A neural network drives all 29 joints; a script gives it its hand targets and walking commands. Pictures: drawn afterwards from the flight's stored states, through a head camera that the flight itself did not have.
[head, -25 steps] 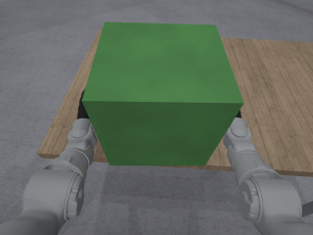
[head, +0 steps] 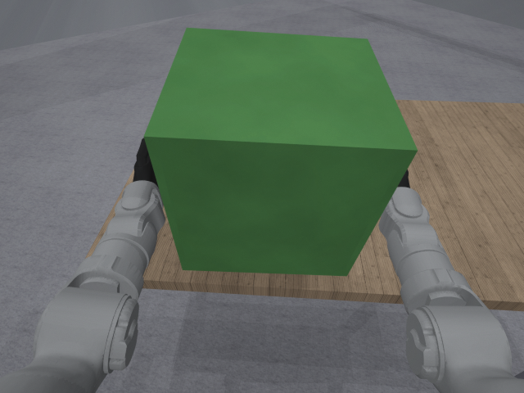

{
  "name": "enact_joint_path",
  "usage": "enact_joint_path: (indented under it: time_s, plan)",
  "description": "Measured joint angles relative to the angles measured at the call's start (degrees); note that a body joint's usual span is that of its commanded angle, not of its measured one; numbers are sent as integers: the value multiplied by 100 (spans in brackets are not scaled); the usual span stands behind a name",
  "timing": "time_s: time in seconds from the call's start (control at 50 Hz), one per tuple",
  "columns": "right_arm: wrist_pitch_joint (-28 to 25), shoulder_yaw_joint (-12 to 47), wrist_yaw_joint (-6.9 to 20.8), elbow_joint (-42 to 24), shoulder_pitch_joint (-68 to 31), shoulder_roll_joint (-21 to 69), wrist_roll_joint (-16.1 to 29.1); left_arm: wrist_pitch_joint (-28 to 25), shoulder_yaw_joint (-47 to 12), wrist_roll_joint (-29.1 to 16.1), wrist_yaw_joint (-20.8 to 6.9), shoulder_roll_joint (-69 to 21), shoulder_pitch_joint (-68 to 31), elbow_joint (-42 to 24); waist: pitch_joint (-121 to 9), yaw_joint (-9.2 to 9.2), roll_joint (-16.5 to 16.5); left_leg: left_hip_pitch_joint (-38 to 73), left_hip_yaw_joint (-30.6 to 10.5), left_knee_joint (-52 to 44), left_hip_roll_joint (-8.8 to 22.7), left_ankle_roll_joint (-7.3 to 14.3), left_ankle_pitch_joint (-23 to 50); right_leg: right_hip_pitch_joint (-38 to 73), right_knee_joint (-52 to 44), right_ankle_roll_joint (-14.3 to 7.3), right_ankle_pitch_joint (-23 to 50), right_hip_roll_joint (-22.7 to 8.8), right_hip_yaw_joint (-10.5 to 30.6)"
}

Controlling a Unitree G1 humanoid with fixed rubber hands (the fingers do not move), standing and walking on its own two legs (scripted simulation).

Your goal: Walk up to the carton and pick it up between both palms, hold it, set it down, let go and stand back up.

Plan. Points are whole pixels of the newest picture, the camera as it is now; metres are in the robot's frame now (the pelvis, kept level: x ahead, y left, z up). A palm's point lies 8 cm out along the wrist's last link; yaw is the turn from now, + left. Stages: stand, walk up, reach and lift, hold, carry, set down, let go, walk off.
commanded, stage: reach and lift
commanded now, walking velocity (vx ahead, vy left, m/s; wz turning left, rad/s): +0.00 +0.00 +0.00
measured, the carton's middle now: (271, 159) +0.48 -0.03 +0.14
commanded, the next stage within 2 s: none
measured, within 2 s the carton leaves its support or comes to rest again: neither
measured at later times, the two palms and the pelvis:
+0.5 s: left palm (127, 152) +0.42 +0.17 +0.21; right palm (400, 152) +0.40 -0.21 +0.21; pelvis +0.01 +0.00 +0.01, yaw -1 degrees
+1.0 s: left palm (129, 148) +0.39 +0.16 +0.23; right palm (427, 150) +0.37 -0.22 +0.23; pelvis +0.00 +0.00 +0.01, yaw -1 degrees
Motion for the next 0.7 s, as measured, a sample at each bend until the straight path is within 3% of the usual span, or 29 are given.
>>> enact_joint_path:
  time_s: [0.2,0.4,0.7]
  plan:
    - [663,-392,15,52,-587,88,-170,1037,979,969,-164,43,-452,-414,460,-49,-209,1195,77,-595,38,-17,154,1096,-448,-16,104,45,94]
    - [1066,-540,37,-235,-561,247,-200,2182,1575,1900,-338,-155,-126,-1802,921,-70,-467,2015,109,-862,103,-29,163,1947,-807,-24,173,114,122]
    - [1611,-304,103,-1619,313,342,56,3221,1427,2056,-273,-481,944,-3935,1042,-319,-582,1978,10,-658,88,-6,67,2050,-821,3,156,107,33]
